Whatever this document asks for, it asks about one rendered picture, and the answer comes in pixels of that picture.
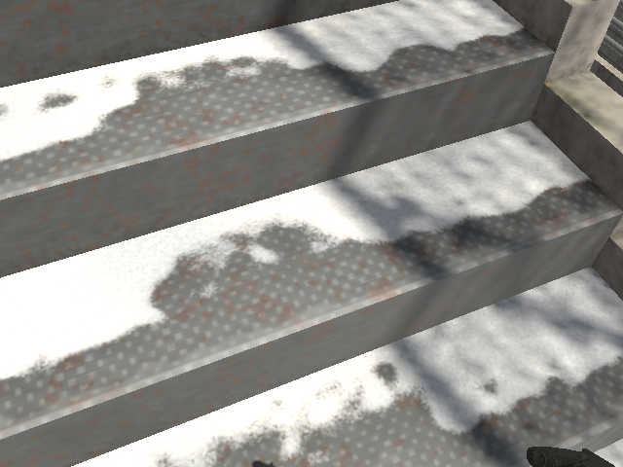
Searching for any right robot hand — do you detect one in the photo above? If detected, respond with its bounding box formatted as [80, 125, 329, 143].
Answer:
[527, 447, 615, 467]

